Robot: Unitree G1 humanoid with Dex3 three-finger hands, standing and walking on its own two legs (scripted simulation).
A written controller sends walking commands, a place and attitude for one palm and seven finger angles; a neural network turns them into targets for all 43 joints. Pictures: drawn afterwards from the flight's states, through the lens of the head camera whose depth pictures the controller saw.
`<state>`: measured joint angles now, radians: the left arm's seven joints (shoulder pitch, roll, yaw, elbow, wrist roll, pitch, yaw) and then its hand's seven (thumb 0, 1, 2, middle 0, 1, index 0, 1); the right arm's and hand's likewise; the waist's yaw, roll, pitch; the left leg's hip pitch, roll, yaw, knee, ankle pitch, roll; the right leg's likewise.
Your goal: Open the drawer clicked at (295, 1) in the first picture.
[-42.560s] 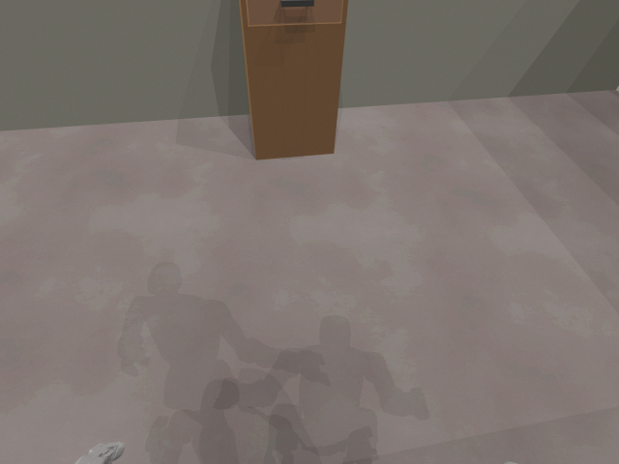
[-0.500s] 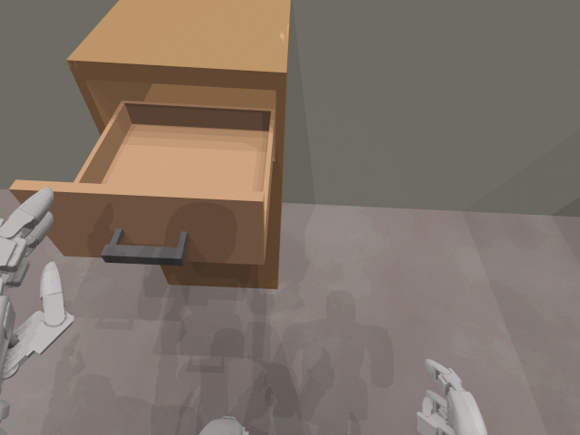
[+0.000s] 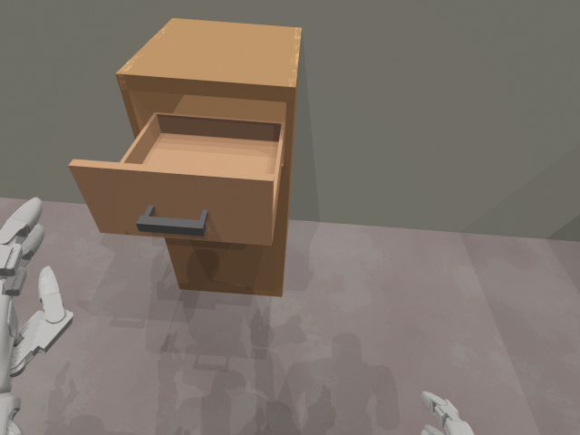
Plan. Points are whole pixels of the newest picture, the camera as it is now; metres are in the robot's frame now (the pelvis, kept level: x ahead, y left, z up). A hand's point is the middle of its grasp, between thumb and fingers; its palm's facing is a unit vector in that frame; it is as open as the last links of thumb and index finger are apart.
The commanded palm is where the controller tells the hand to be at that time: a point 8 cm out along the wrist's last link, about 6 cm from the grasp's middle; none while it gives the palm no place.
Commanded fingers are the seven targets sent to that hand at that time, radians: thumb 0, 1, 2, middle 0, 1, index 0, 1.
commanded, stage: stop stepping back and stand still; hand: left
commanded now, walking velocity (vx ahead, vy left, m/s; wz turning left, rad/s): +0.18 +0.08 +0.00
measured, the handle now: (174, 218) +0.50 +0.25 -0.01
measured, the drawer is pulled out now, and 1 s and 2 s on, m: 0.30 0.30 0.30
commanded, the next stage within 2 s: let the arm hang, fingers relaxed in 0.88 s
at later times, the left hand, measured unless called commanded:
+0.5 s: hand (97, 324) +0.19 +0.21 +0.15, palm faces +0.31 -0.85 -0.42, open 7.4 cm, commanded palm +0.13 +0.26 +0.18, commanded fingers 0.00 0.90 0.90 -0.20 -0.30 -0.20 -0.30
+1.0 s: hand (80, 317) +0.20 +0.23 +0.15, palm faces +0.29 -0.84 -0.46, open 7.4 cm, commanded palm none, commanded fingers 0.00 0.90 0.90 -0.20 -0.30 -0.20 -0.30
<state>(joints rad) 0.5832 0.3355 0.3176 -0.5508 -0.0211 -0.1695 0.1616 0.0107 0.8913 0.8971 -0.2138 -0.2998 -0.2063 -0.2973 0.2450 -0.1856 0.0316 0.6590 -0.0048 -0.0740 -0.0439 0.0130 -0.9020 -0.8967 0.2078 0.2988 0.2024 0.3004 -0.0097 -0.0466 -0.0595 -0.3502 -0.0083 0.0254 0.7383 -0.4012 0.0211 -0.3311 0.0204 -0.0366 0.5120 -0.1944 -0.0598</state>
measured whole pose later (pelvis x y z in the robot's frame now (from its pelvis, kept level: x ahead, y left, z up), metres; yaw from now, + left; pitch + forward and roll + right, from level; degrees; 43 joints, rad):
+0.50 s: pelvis +0.00 -0.02 +0.00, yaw -1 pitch +1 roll +0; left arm 0.67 0.36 0.32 -0.59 -0.03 -0.18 0.16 0.01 0.89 0.90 -0.22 -0.30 -0.21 -0.30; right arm 0.23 -0.20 0.01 0.62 0.01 -0.07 -0.05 0.01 -0.90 -0.90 0.21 0.30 0.20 0.30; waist -0.03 -0.04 0.00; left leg -0.30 0.02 0.03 0.57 -0.29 0.02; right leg -0.22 0.04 -0.09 0.45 -0.25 -0.07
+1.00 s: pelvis +0.01 +0.00 +0.01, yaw +0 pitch +1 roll -1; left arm 0.63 0.39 0.30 -0.52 -0.02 -0.17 0.13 0.01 0.89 0.90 -0.22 -0.30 -0.21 -0.30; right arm 0.20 -0.20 0.03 0.60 0.01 -0.09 -0.04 0.01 -0.90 -0.90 0.21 0.30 0.20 0.30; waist -0.01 0.00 0.00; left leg -0.26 0.01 0.02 0.47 -0.23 0.01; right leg -0.19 0.03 -0.09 0.41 -0.23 -0.04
